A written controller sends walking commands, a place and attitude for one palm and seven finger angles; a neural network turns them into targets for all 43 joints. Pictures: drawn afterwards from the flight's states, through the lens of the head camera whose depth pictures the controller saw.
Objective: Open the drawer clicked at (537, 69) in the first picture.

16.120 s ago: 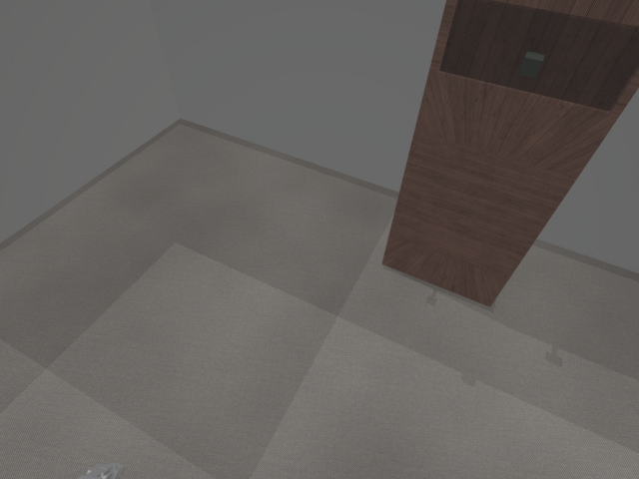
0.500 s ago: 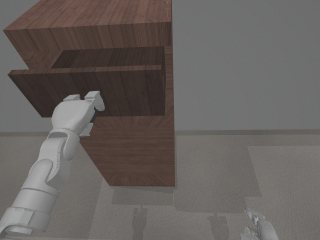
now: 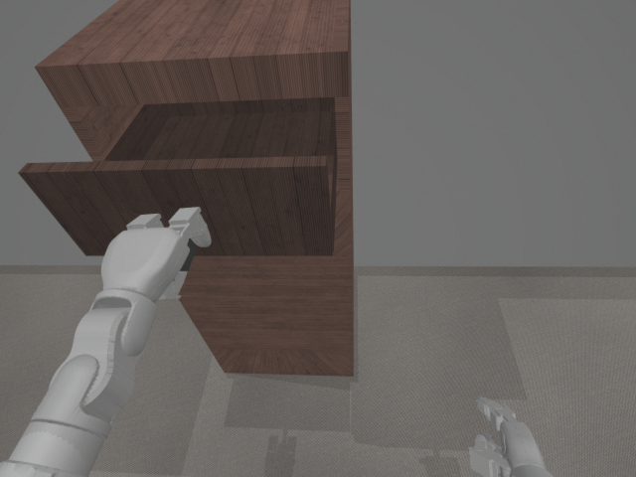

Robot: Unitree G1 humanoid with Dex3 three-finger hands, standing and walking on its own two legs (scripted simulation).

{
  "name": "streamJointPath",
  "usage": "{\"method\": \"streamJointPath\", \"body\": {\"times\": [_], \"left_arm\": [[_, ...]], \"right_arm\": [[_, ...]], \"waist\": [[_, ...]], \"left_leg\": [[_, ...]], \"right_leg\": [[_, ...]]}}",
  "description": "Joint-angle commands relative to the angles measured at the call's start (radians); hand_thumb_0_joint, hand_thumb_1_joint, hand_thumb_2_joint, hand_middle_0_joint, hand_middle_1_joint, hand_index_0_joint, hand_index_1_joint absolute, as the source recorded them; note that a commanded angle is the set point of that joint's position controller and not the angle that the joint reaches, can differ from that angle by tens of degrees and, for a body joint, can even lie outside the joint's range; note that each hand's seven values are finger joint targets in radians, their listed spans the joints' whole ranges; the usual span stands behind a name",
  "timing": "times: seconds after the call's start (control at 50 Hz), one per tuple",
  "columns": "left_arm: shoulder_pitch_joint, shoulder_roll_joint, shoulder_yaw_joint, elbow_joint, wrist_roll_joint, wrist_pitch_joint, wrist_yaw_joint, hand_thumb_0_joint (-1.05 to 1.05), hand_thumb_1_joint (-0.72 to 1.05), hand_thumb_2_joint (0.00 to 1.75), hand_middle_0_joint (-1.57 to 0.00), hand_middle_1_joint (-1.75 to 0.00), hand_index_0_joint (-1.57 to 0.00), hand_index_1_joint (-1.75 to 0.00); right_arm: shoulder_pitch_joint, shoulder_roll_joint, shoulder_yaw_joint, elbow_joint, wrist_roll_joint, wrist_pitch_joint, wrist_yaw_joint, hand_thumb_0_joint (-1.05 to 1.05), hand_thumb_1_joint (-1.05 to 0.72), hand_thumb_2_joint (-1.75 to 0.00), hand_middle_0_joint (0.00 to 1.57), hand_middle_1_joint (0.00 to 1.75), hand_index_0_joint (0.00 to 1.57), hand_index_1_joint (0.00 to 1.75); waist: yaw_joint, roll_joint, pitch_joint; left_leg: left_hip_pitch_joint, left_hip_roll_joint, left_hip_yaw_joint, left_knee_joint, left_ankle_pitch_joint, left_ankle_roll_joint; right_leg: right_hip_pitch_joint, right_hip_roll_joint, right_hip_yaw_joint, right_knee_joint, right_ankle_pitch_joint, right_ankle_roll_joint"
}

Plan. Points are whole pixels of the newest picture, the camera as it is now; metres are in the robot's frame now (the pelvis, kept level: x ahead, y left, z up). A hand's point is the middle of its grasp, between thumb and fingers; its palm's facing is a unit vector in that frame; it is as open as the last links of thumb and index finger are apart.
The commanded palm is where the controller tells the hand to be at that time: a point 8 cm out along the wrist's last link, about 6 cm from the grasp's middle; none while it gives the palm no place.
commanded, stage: pull the drawer open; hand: left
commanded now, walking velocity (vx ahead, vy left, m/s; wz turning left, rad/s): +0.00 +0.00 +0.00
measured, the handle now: (178, 239) +0.36 +0.23 +0.12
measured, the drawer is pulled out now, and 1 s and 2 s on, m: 0.15 0.27 0.30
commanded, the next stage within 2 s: open the thumb to release the handle in 1.76 s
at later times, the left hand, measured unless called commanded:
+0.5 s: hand (155, 320) +0.26 +0.22 +0.10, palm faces +0.06 -0.11 -0.99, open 6.8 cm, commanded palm +0.21 +0.23 +0.16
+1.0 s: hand (137, 370) +0.20 +0.22 +0.10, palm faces +0.07 -0.12 -0.99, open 6.8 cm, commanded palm +0.16 +0.22 +0.16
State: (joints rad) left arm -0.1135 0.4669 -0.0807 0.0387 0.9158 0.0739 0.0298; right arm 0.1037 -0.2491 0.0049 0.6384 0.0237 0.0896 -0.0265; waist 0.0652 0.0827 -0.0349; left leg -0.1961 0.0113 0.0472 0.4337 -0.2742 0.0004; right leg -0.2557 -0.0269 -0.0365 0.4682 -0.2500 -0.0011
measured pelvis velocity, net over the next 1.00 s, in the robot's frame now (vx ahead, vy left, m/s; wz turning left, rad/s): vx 0.00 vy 0.00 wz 0.00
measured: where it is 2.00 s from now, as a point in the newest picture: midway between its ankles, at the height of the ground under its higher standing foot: outside the picture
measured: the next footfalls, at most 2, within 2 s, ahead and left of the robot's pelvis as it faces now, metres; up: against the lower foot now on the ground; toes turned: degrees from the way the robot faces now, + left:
none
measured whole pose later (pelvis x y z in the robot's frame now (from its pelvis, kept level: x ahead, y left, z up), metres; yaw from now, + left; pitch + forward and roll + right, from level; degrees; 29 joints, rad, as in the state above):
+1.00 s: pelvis +0.00 +0.00 +0.00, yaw +0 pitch +0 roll +0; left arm 0.41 0.48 -0.04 -0.42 0.90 0.08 0.09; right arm 0.08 -0.25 0.03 0.61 0.00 0.08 0.01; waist 0.10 0.10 -0.02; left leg -0.16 0.02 0.04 0.46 -0.29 0.00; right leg -0.21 -0.02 -0.04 0.47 -0.25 0.00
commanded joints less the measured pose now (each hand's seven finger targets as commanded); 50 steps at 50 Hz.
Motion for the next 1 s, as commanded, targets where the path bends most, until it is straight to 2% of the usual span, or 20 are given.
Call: {"method": "streamJointPath", "body": {"times": [0.0, 0.04, 0.06, 0.12, 0.16, 0.2, 0.26, 0.42, 0.46, 0.54, 0.56, 0.62, 0.66, 0.68, 0.76, 0.8, 0.86, 0.88, 0.96, 0.98], "left_arm": [[-0.198, 0.234, 0.181, -0.263, 0.004, -0.001, 0.053, 0.00, 0.90, 0.90, -0.40, -1.35, -0.40, -1.35], [-0.155, 0.234, 0.189, -0.278, 0.001, 0.002, 0.053, 0.00, 0.90, 0.90, -0.40, -1.35, -0.40, -1.35], [-0.125, 0.280, 0.237, -0.278, -0.006, 0.002, 0.054, 0.00, 0.90, 0.90, -0.40, -1.35, -0.40, -1.35], [-0.109, 0.234, 0.199, -0.304, -0.001, 0.005, 0.055, 0.00, 0.90, 0.90, -0.40, -1.35, -0.40, -1.35], [-0.100, 0.263, 0.224, -0.343, -0.002, 0.004, 0.059, 0.00, 0.90, 0.90, -0.40, -1.35, -0.40, -1.35], [-0.051, 0.199, 0.175, -0.370, -0.003, 0.010, 0.060, 0.00, 0.90, 0.90, -0.40, -1.35, -0.40, -1.35], [-0.014, 0.263, 0.241, -0.379, -0.012, 0.012, 0.066, 0.00, 0.90, 0.90, -0.40, -1.35, -0.40, -1.35], [0.072, 0.183, 0.180, -0.493, -0.006, 0.007, 0.078, 0.00, 0.90, 0.90, -0.40, -1.35, -0.40, -1.35], [0.090, 0.224, 0.219, -0.504, -0.011, 0.008, 0.084, 0.00, 0.90, 0.90, -0.40, -1.35, -0.40, -1.35], [0.108, 0.187, 0.186, -0.530, -0.002, 0.005, 0.087, 0.00, 0.90, 0.90, -0.40, -1.35, -0.40, -1.35], [0.130, 0.225, 0.225, -0.547, -0.009, 0.001, 0.090, 0.00, 0.90, 0.90, -0.40, -1.35, -0.40, -1.35], [0.200, 0.171, 0.187, -0.566, -0.007, 0.004, 0.089, 0.00, 0.90, 0.90, -0.40, -1.35, -0.40, -1.35], [0.191, 0.202, 0.212, -0.592, -0.009, 0.005, 0.094, 0.00, 0.90, 0.90, -0.40, -1.35, -0.40, -1.35], [0.197, 0.159, 0.175, -0.617, 0.000, 0.001, 0.094, 0.00, 0.90, 0.90, -0.40, -1.35, -0.40, -1.35], [0.316, 0.222, 0.256, -0.641, -0.017, 0.008, 0.105, 0.00, 0.90, 0.90, -0.40, -1.35, -0.40, -1.35], [0.350, 0.170, 0.216, -0.662, -0.016, 0.007, 0.106, 0.00, 0.90, 0.90, -0.40, -1.35, -0.40, -1.35], [0.401, 0.192, 0.246, -0.692, -0.016, 0.017, 0.120, 0.00, 0.90, 0.90, -0.40, -1.35, -0.40, -1.35], [0.395, 0.160, 0.213, -0.703, -0.011, 0.014, 0.120, 0.00, 0.90, 0.90, -0.40, -1.35, -0.40, -1.35], [0.414, 0.206, 0.259, -0.700, -0.011, 0.015, 0.133, 0.00, 0.90, 0.90, -0.40, -1.35, -0.40, -1.35], [0.406, 0.171, 0.225, -0.709, 0.000, 0.012, 0.133, 0.00, 0.90, 0.90, -0.40, -1.35, -0.40, -1.35]], "right_arm": [[-0.147, -0.098, -0.032, -0.156, -0.002, -0.052, -0.005, 0.00, -0.90, -0.90, 0.20, 0.30, 0.20, 0.30], [-0.153, -0.097, -0.032, -0.160, -0.003, -0.051, -0.002, 0.00, -0.90, -0.90, 0.20, 0.30, 0.20, 0.30], [-0.152, -0.104, -0.032, -0.158, -0.003, -0.050, -0.002, 0.00, -0.90, -0.90, 0.20, 0.30, 0.20, 0.30], [-0.160, -0.096, -0.027, -0.160, -0.004, -0.049, 0.001, 0.00, -0.90, -0.90, 0.20, 0.30, 0.20, 0.30], [-0.165, -0.102, -0.029, -0.159, -0.003, -0.051, 0.003, 0.00, -0.90, -0.90, 0.20, 0.30, 0.20, 0.30], [-0.165, -0.089, -0.027, -0.165, -0.006, -0.053, 0.009, 0.00, -0.90, -0.90, 0.20, 0.30, 0.20, 0.30], [-0.171, -0.101, -0.026, -0.163, -0.006, -0.054, 0.008, 0.00, -0.90, -0.90, 0.20, 0.30, 0.20, 0.30], [-0.183, -0.088, -0.023, -0.171, -0.012, -0.058, 0.022, 0.00, -0.90, -0.90, 0.20, 0.30, 0.20, 0.30], [-0.187, -0.092, -0.023, -0.169, -0.011, -0.059, 0.021, 0.00, -0.90, -0.90, 0.20, 0.30, 0.20, 0.30], [-0.192, -0.083, -0.019, -0.170, -0.016, -0.060, 0.023, 0.00, -0.90, -0.90, 0.20, 0.30, 0.20, 0.30], [-0.195, -0.088, -0.020, -0.171, -0.015, -0.064, 0.022, 0.00, -0.90, -0.90, 0.20, 0.30, 0.20, 0.30], [-0.198, -0.080, -0.016, -0.176, -0.019, -0.061, 0.027, 0.00, -0.90, -0.90, 0.20, 0.30, 0.20, 0.30], [-0.210, -0.085, -0.014, -0.175, -0.015, -0.061, 0.028, 0.00, -0.90, -0.90, 0.20, 0.30, 0.20, 0.30], [-0.204, -0.072, -0.010, -0.183, -0.022, -0.067, 0.032, 0.00, -0.90, -0.90, 0.20, 0.30, 0.20, 0.30], [-0.212, -0.087, -0.012, -0.189, -0.017, -0.066, 0.030, 0.00, -0.90, -0.90, 0.20, 0.30, 0.20, 0.30], [-0.203, -0.079, -0.011, -0.186, -0.021, -0.061, 0.034, 0.00, -0.90, -0.90, 0.20, 0.30, 0.20, 0.30], [-0.215, -0.087, -0.009, -0.197, -0.016, -0.062, 0.036, 0.00, -0.90, -0.90, 0.20, 0.30, 0.20, 0.30], [-0.205, -0.078, -0.002, -0.200, -0.022, -0.064, 0.039, 0.00, -0.90, -0.90, 0.20, 0.30, 0.20, 0.30], [-0.215, -0.088, -0.006, -0.199, -0.016, -0.064, 0.031, 0.00, -0.90, -0.90, 0.20, 0.30, 0.20, 0.30], [-0.203, -0.076, -0.002, -0.200, -0.024, -0.066, 0.034, 0.00, -0.90, -0.90, 0.20, 0.30, 0.20, 0.30]], "waist": [[0.041, -0.038, -0.273], [0.044, -0.045, -0.254], [0.051, -0.059, -0.255], [0.047, -0.043, -0.231], [0.048, -0.028, -0.249], [0.048, -0.026, -0.250], [0.054, -0.045, -0.230], [0.053, -0.021, -0.219], [0.053, -0.029, -0.217], [0.051, -0.035, -0.195], [0.058, -0.033, -0.208], [0.060, -0.036, -0.184], [0.056, -0.013, -0.189], [0.060, -0.021, -0.210], [0.069, -0.018, -0.191], [0.063, -0.027, -0.182], [0.064, -0.006, -0.167], [0.064, -0.019, -0.168], [0.062, -0.006, -0.146], [0.064, -0.020, -0.160]], "left_leg": [[0.034, -0.039, 0.003, -0.025, 0.412, 0.019], [0.032, -0.039, 0.006, -0.025, 0.411, 0.019], [0.027, -0.039, 0.008, -0.026, 0.398, 0.018], [0.021, -0.038, 0.006, -0.030, 0.402, 0.017], [0.037, -0.036, 0.006, -0.027, 0.406, 0.014], [0.047, -0.035, 0.003, -0.025, 0.429, 0.016], [0.032, -0.036, 0.005, -0.027, 0.392, 0.015], [0.050, -0.032, -0.001, -0.028, 0.411, 0.014], [0.054, -0.030, -0.001, -0.025, 0.395, 0.012], [0.047, -0.033, -0.002, -0.032, 0.364, 0.015], [0.052, -0.031, -0.005, -0.027, 0.362, 0.013], [0.046, -0.033, -0.002, -0.029, 0.373, 0.015], [0.052, -0.030, -0.006, -0.024, 0.359, 0.010], [0.057, -0.031, -0.004, -0.021, 0.370, 0.015], [0.049, -0.024, -0.004, -0.014, 0.370, 0.010], [0.048, -0.023, -0.002, -0.018, 0.393, 0.012], [0.044, -0.017, -0.004, -0.009, 0.377, 0.006], [0.038, -0.019, -0.001, -0.011, 0.363, 0.010], [0.040, -0.016, -0.007, -0.007, 0.330, 0.008], [0.039, -0.017, -0.004, -0.010, 0.330, 0.010]], "right_leg": [[0.206, 0.037, -0.001, -0.020, 0.347, -0.027], [0.201, 0.037, -0.002, -0.022, 0.351, -0.025], [0.218, 0.037, 0.004, -0.027, 0.347, -0.026], [0.200, 0.038, -0.003, -0.025, 0.343, -0.025], [0.204, 0.040, 0.001, -0.026, 0.338, -0.027], [0.199, 0.039, -0.007, -0.022, 0.346, -0.026], [0.210, 0.039, 0.002, -0.031, 0.339, -0.025], [0.184, 0.040, -0.010, -0.026, 0.326, -0.024], [0.189, 0.042, -0.005, -0.029, 0.313, -0.026], [0.173, 0.039, -0.010, -0.034, 0.293, -0.022], [0.188, 0.041, -0.001, -0.034, 0.290, -0.025], [0.182, 0.038, -0.010, -0.033, 0.307, -0.022], [0.179, 0.043, -0.003, -0.035, 0.287, -0.024], [0.182, 0.035, -0.010, -0.029, 0.290, -0.023], [0.197, 0.039, 0.003, -0.034, 0.321, -0.021], [0.192, 0.035, -0.008, -0.030, 0.339, -0.019], [0.174, 0.041, 0.001, -0.033, 0.316, -0.019], [0.169, 0.033, -0.012, -0.029, 0.296, -0.017], [0.154, 0.042, 0.005, -0.039, 0.268, -0.018], [0.154, 0.033, -0.010, -0.032, 0.254, -0.017]]}}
